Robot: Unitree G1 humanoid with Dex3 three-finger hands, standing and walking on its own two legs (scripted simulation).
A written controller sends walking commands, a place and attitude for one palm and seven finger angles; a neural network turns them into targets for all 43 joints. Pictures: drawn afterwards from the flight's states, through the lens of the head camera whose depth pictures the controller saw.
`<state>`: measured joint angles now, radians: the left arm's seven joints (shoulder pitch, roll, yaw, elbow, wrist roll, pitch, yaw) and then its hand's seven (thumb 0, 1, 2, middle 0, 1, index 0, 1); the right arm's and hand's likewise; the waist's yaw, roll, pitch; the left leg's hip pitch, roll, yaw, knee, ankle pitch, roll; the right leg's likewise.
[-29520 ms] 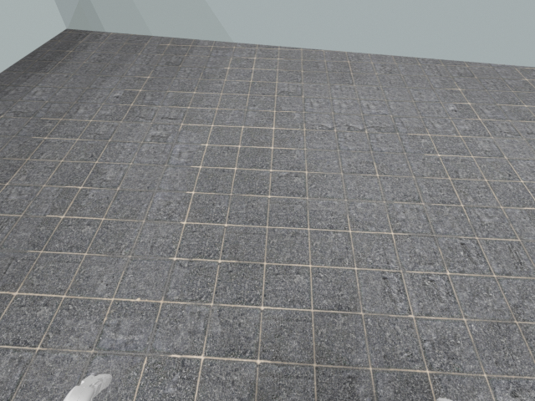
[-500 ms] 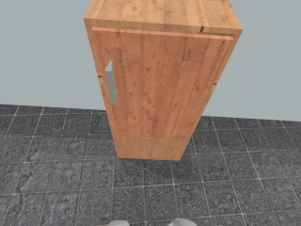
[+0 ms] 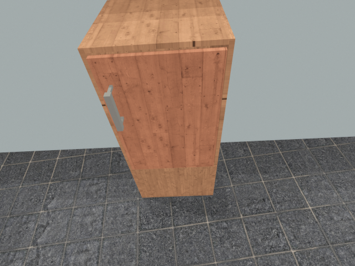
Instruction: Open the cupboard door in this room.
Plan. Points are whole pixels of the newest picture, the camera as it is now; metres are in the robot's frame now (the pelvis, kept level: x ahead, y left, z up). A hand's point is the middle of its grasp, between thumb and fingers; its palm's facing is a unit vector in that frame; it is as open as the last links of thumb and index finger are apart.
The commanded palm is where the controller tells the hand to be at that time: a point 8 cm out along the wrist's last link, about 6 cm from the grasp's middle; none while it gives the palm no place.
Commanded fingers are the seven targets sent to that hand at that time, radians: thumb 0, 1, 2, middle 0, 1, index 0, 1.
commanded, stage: come to a stop and stand still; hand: left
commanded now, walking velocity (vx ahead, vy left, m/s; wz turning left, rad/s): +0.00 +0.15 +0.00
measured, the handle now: (115, 109) +0.57 +0.25 +0.01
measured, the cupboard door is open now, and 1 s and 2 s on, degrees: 0 0 0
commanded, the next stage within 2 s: look again from close up in 0.06 s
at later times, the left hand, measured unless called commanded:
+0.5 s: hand out of the picture -0.01 +0.28 -0.20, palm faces +0.08 -0.97 -0.22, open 7.4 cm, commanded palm none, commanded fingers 0.00 0.90 0.90 -0.20 -0.30 -0.20 -0.30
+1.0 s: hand out of the picture -0.13 +0.24 -0.19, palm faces +0.08 -0.98 -0.17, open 7.4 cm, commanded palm none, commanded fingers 0.00 0.90 0.90 -0.20 -0.30 -0.20 -0.30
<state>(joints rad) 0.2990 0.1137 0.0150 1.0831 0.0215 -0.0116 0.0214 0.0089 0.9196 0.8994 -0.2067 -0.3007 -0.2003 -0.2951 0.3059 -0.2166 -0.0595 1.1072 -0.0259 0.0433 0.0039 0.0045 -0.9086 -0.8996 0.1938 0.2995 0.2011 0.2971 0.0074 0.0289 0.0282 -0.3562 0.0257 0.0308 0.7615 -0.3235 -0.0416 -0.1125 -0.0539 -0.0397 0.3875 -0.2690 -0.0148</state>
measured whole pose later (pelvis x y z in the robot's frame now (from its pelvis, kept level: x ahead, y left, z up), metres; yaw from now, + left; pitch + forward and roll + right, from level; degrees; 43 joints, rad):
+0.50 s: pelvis -0.03 +0.09 -0.02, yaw +1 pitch -3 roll -1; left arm 0.29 0.19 0.01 1.01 0.03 0.02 0.05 0.00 0.91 0.90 -0.20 -0.30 -0.20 -0.29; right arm 0.16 -0.13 0.02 0.94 -0.02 0.00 -0.01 0.00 -0.90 -0.90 0.20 0.30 0.20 0.30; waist 0.04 -0.01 0.02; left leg -0.25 -0.02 0.09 0.62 -0.32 0.08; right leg -0.19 -0.11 -0.01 0.55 -0.32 0.04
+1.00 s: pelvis -0.07 +0.07 -0.01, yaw +2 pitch -2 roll -2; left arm 0.44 0.15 0.02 1.04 0.04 0.03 0.01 0.00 0.91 0.90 -0.20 -0.30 -0.20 -0.29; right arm 0.35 -0.19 -0.03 1.05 -0.03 0.04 -0.01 0.00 -0.91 -0.90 0.20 0.30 0.20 0.30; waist 0.00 0.02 -0.01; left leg -0.31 0.02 0.06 0.58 -0.30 0.05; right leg -0.25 -0.04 0.00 0.53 -0.35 -0.01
